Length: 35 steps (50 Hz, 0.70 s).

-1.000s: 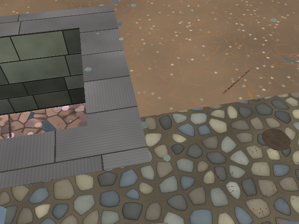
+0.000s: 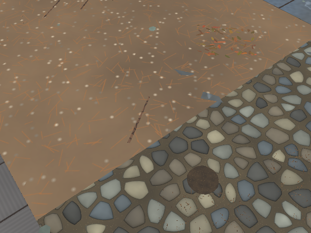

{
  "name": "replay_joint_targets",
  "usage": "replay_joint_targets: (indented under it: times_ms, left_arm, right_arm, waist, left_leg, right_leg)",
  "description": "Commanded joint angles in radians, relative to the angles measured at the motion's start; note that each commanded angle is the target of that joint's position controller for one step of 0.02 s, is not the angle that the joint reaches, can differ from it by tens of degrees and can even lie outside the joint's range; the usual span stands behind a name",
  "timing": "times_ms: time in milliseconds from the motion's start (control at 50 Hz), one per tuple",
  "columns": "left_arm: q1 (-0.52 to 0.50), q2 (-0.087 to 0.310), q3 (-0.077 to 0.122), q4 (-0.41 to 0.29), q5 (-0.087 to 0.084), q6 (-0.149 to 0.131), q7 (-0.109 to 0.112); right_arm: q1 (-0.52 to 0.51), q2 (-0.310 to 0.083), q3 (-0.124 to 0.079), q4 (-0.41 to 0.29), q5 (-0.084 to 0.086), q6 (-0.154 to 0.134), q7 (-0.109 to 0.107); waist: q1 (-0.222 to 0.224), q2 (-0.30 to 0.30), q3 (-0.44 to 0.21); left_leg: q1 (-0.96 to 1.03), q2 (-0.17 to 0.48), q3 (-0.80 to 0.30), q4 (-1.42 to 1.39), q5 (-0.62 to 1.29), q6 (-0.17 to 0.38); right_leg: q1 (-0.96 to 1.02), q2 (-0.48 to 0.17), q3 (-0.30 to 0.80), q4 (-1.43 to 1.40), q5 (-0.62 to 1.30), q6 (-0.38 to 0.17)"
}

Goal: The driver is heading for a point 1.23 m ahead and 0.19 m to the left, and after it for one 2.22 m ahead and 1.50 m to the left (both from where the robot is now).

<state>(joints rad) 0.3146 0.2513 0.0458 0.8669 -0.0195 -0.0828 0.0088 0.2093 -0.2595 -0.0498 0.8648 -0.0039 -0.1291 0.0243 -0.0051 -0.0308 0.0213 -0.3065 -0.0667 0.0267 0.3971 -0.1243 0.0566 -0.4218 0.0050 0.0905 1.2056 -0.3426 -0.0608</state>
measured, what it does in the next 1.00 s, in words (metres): walks ahead: right foot, then left foot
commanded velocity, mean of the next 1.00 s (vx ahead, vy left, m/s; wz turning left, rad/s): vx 0.50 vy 0.00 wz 0.16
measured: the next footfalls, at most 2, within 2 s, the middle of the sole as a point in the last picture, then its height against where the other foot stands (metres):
right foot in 0.36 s outside the picture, level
left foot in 0.94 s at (142, 193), level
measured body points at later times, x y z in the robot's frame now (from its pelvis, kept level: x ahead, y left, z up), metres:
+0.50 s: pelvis +0.27 -0.07 +0.00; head +0.30 -0.09 +0.45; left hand +0.41 +0.19 -0.10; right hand +0.32 -0.34 -0.14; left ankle +0.20 +0.08 -0.65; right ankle +0.32 -0.16 -0.74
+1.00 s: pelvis +0.54 -0.01 -0.02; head +0.58 +0.00 +0.43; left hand +0.51 +0.26 -0.15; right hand +0.78 -0.21 -0.12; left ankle +0.61 +0.07 -0.74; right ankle +0.37 -0.17 -0.65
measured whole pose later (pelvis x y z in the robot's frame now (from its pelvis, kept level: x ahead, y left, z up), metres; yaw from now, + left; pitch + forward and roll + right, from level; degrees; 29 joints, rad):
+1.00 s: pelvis +0.54 -0.01 -0.02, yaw +15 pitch +2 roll +0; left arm 0.32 0.26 0.04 0.89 -0.01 -0.08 0.01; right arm 0.10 -0.27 -0.06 0.71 0.02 -0.06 0.05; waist 0.02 0.01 0.04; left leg -0.50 -0.06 0.05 0.63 -0.19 0.12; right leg -0.19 -0.03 -0.06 1.08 -0.50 0.00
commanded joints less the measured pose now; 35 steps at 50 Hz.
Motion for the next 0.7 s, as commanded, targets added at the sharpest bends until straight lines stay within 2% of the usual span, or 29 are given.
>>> replay_joint_targets:
  times_ms: [20, 80, 120, 180, 240, 300, 320, 340, 360, 380, 400, 420, 440, 460, 480, 520, 560, 620, 700]
  left_arm:
    - [0.027, 0.046, 0.014, -0.068, 0.005, -0.011, -0.001]
    - [-0.069, 0.032, 0.002, -0.114, 0.018, -0.007, 0.001]
    - [-0.145, 0.028, -0.005, -0.139, 0.019, -0.011, -0.003]
    - [-0.247, 0.027, -0.011, -0.164, 0.011, -0.017, -0.012]
    - [-0.331, 0.042, -0.010, -0.198, 0.000, -0.020, -0.025]
    - [-0.346, 0.074, -0.001, -0.222, -0.001, -0.028, -0.039]
    - [-0.298, 0.092, 0.009, -0.213, 0.001, -0.031, -0.041]
    - [-0.184, 0.125, 0.029, -0.179, 0.005, -0.032, -0.037]
    - [0.005, 0.186, 0.055, -0.131, 0.010, -0.032, -0.029]
    - [0.144, 0.302, 0.081, -0.113, 0.029, -0.023, -0.022]
    - [0.180, 0.259, 0.070, -0.098, 0.019, -0.018, -0.030]
    - [0.107, 0.183, 0.047, -0.107, 0.012, -0.021, -0.032]
    - [0.024, 0.145, 0.035, -0.124, 0.010, -0.020, -0.032]
    - [-0.047, 0.115, 0.025, -0.133, 0.015, -0.020, -0.037]
    - [-0.088, 0.089, 0.019, -0.136, 0.021, -0.025, -0.041]
    - [-0.095, 0.088, 0.023, -0.115, 0.027, -0.041, -0.044]
    - [-0.068, 0.106, 0.030, -0.086, 0.035, -0.050, -0.038]
    - [-0.034, 0.118, 0.034, -0.055, 0.037, -0.048, -0.020]
    - [-0.021, 0.136, 0.033, -0.034, 0.031, -0.043, -0.003]
  right_arm:
    - [0.028, -0.066, -0.007, -0.028, -0.002, -0.011, 0.003]
    - [0.074, -0.122, -0.019, -0.005, 0.007, -0.008, -0.005]
    - [0.097, -0.137, -0.022, 0.002, 0.012, 0.002, -0.012]
    - [0.145, -0.152, -0.020, 0.019, 0.023, 0.013, -0.016]
    - [0.203, -0.158, -0.017, 0.045, 0.029, 0.024, -0.015]
    - [0.204, -0.175, -0.022, 0.055, 0.030, 0.041, -0.019]
    - [0.187, -0.184, -0.023, 0.052, 0.029, 0.048, -0.020]
    - [0.176, -0.175, -0.019, 0.048, 0.026, 0.053, -0.022]
    - [0.164, -0.144, -0.005, 0.030, 0.012, 0.053, -0.023]
    - [0.240, -0.045, 0.027, -0.003, -0.003, 0.035, -0.022]
    - [0.284, -0.036, 0.034, 0.012, 0.018, 0.011, -0.016]
    - [0.203, -0.145, 0.005, -0.001, 0.043, -0.001, -0.012]
    - [0.125, -0.154, 0.001, -0.021, 0.045, -0.003, -0.012]
    - [0.094, -0.134, 0.000, -0.021, 0.034, 0.006, -0.017]
    - [0.098, -0.122, -0.006, -0.017, 0.026, 0.021, -0.021]
    - [0.134, -0.077, -0.003, -0.005, 0.029, 0.052, -0.021]
    - [0.113, -0.071, -0.007, -0.016, 0.032, 0.066, -0.025]
    - [0.037, -0.069, -0.015, -0.046, 0.027, 0.066, -0.024]
    - [-0.081, -0.050, -0.008, -0.087, 0.020, 0.060, -0.004]
  waist:
    - [0.019, 0.091, -0.048]
    - [0.004, 0.079, -0.007]
    - [-0.017, 0.076, 0.001]
    - [-0.051, 0.088, 0.015]
    - [-0.077, 0.100, 0.032]
    - [-0.052, 0.112, 0.032]
    - [-0.014, 0.116, 0.006]
    - [0.045, 0.106, -0.060]
    - [0.123, 0.068, -0.184]
    - [0.122, -0.164, -0.331]
    - [0.112, -0.270, -0.419]
    - [0.105, -0.160, -0.261]
    - [0.080, -0.097, -0.166]
    - [0.048, -0.029, -0.105]
    - [0.017, -0.034, -0.071]
    - [-0.013, -0.054, -0.056]
    - [-0.017, -0.034, -0.029]
    - [-0.001, -0.018, -0.003]
    - [0.038, -0.013, 0.031]
  left_leg:
    - [0.166, 0.272, -0.311, -0.242, 0.067, 0.191]
    - [0.135, 0.284, -0.247, -0.286, 0.131, 0.209]
    - [0.139, 0.266, -0.197, -0.293, 0.144, 0.190]
    - [0.133, 0.233, -0.126, -0.275, 0.153, 0.153]
    - [0.198, 0.269, -0.139, -0.244, 0.119, 0.142]
    - [0.286, 0.315, -0.160, -0.179, 0.162, 0.118]
    - [0.294, 0.309, -0.147, -0.118, 0.266, 0.104]
    - [0.279, 0.268, -0.109, 0.019, 0.412, 0.081]
    - [0.154, 0.215, -0.060, 0.259, 0.386, 0.046]
    - [-0.215, 0.076, 0.015, 0.659, 0.004, -0.020]
    - [-0.410, 0.022, -0.102, 0.852, -0.441, -0.026]
    - [-0.500, 0.090, -0.135, 0.925, -0.391, -0.010]
    - [-0.491, 0.140, -0.109, 0.895, -0.289, -0.001]
    - [-0.445, 0.175, -0.099, 0.839, -0.215, -0.008]
    - [-0.391, 0.203, -0.105, 0.784, -0.163, -0.012]
    - [-0.317, 0.210, -0.108, 0.758, -0.105, -0.023]
    - [-0.356, 0.198, -0.137, 0.722, -0.038, -0.031]
    - [-0.435, 0.171, -0.176, 0.587, 0.104, -0.037]
    - [-0.408, 0.154, -0.109, 0.377, 0.263, -0.029]
  right_leg:
    - [-0.182, -0.114, 0.013, -0.050, 0.059, 0.004]
    - [-0.242, -0.139, -0.020, -0.211, 0.134, 0.033]
    - [-0.242, -0.136, -0.037, -0.349, 0.249, 0.041]
    - [-0.171, -0.097, -0.077, -0.528, 0.381, 0.047]
    - [-0.156, -0.078, -0.083, -0.610, 0.383, 0.040]
    - [-0.124, -0.060, -0.086, -0.677, 0.288, 0.001]
    - [-0.044, -0.040, -0.104, -0.702, 0.267, -0.016]
    - [0.111, -0.012, -0.127, -0.726, 0.259, -0.039]
    - [0.378, -0.082, -0.052, -0.704, 0.279, -0.087]
    - [0.757, -0.339, 0.336, -0.729, 0.247, -0.213]
    - [0.839, -0.428, 0.663, -0.886, 0.113, -0.300]
    - [0.718, -0.387, 0.551, -0.901, 0.075, -0.246]
    - [0.574, -0.341, 0.395, -0.915, 0.138, -0.207]
    - [0.442, -0.298, 0.284, -0.951, 0.210, -0.184]
    - [0.354, -0.260, 0.203, -0.990, 0.253, -0.162]
    - [0.266, -0.236, 0.108, -1.045, 0.321, -0.159]
    - [0.254, -0.232, 0.028, -1.069, 0.402, -0.160]
    - [0.301, -0.232, -0.054, -1.080, 0.461, -0.142]
    - [0.330, -0.220, -0.154, -1.104, 0.443, -0.103]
